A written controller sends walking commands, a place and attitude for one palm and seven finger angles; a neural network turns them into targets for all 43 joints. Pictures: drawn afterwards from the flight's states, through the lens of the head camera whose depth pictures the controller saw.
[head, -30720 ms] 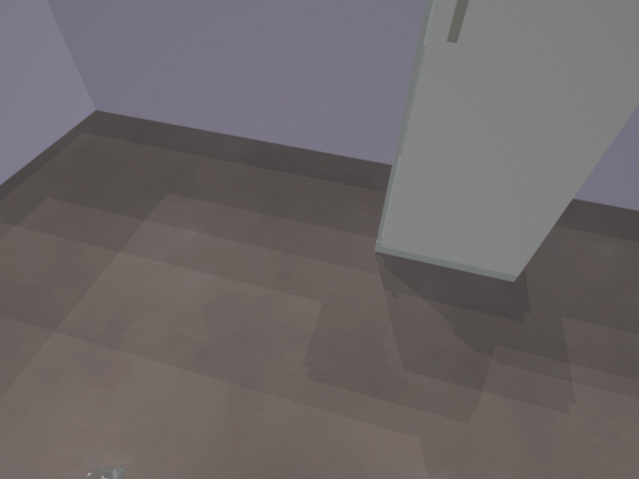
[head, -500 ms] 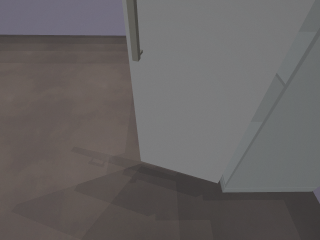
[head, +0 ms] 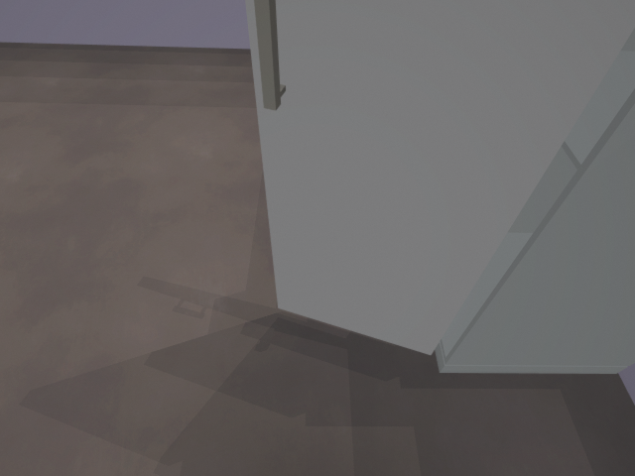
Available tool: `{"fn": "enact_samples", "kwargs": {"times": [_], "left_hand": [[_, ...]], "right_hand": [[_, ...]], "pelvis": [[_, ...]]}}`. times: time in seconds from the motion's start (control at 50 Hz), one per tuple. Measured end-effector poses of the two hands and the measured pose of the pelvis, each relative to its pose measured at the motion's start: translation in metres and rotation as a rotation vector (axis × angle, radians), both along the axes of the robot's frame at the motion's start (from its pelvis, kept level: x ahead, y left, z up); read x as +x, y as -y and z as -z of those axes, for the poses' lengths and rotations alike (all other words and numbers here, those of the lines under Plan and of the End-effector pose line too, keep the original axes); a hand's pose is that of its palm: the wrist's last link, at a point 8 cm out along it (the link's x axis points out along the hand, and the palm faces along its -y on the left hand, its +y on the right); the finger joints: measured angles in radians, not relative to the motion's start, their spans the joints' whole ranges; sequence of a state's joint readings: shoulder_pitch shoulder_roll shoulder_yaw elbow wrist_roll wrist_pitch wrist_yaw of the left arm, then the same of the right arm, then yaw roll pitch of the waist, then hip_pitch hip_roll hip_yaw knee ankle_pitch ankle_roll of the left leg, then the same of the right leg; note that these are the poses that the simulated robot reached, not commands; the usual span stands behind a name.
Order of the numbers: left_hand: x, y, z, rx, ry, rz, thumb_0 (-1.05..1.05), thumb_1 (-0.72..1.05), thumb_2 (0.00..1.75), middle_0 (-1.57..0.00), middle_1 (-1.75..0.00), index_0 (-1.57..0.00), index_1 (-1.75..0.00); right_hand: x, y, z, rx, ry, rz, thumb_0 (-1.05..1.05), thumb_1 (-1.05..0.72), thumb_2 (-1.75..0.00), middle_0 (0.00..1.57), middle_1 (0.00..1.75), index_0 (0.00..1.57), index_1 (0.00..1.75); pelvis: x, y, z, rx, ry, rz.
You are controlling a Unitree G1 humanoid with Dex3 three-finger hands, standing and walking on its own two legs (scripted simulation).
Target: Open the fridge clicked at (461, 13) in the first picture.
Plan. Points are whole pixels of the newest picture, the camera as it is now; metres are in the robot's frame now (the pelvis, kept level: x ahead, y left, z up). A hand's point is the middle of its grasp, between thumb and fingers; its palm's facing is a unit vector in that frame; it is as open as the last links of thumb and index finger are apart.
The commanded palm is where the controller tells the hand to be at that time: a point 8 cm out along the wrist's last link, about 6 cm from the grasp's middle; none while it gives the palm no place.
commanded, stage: look to check the result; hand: left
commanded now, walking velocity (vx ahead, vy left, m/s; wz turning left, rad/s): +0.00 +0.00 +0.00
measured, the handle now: (271, 15) +0.67 +0.11 +0.25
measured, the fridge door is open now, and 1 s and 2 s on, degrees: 72 72 72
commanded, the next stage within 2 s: stand and wait in 0.20 s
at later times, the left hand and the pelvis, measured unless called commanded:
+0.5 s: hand out of the picture +0.02 +0.20 -0.18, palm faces +0.00 -0.97 -0.23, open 7.4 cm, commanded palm none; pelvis +0.00 +0.00 +0.00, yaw +0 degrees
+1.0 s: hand out of the picture +0.03 +0.23 -0.17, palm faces -0.02 -0.96 -0.27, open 7.4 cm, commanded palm none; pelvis -0.01 +0.00 +0.00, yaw +0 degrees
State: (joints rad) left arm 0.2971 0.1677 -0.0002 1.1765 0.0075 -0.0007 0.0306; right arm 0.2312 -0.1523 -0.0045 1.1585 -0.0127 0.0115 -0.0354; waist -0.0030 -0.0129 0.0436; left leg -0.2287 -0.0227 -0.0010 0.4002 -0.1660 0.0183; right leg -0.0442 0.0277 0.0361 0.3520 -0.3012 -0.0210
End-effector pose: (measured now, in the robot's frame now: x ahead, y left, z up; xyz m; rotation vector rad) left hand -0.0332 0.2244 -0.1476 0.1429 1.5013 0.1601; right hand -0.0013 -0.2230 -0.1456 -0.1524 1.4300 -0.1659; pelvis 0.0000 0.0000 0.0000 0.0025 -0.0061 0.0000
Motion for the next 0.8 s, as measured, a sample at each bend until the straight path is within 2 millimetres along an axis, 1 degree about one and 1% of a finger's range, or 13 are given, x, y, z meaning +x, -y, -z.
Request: {"fn": "enact_samples", "kwargs": {"times": [0.12,0.32,0.52,0.66,0.8], "left_hand": [[0.003,0.0,0.0,-0.001,0.016,0.001,0.0,0.9,0.89,-0.2,-0.3,-0.2,-0.3],[0.028,-0.008,-0.001,0.01,0.088,0.023,0.0,0.9,0.89,-0.2,-0.3,-0.2,-0.3],[0.047,-0.022,-0.005,0.039,0.135,0.046,0.0,0.9,0.89,-0.2,-0.3,-0.2,-0.3],[0.054,-0.032,-0.008,0.06,0.147,0.056,0.0,0.9,0.89,-0.2,-0.3,-0.2,-0.3],[0.057,-0.04,-0.01,0.073,0.152,0.066,0.0,0.9,0.89,-0.2,-0.3,-0.2,-0.3]], "right_hand": [[0.011,0.001,-0.001,-0.005,0.031,-0.006,0.01,-0.91,-0.9,0.2,0.3,0.2,0.3],[0.025,0.008,-0.004,-0.021,0.078,-0.016,0.01,-0.91,-0.9,0.2,0.3,0.2,0.3],[0.025,0.017,-0.007,-0.04,0.083,-0.018,0.01,-0.91,-0.9,0.2,0.3,0.2,0.3],[0.023,0.026,-0.009,-0.059,0.08,-0.019,0.01,-0.91,-0.9,0.2,0.3,0.2,0.3],[0.027,0.034,-0.013,-0.076,0.083,-0.027,0.01,-0.91,-0.9,0.2,0.3,0.2,0.3]], "pelvis": [[0.0,-0.001,0.0,0.001,0.003,0.001],[-0.001,-0.002,0.0,0.0,0.006,0.002],[-0.002,-0.002,-0.001,0.0,0.009,0.002],[-0.003,-0.003,-0.002,-0.001,0.011,0.003],[-0.005,-0.003,-0.002,-0.003,0.011,0.002]]}}
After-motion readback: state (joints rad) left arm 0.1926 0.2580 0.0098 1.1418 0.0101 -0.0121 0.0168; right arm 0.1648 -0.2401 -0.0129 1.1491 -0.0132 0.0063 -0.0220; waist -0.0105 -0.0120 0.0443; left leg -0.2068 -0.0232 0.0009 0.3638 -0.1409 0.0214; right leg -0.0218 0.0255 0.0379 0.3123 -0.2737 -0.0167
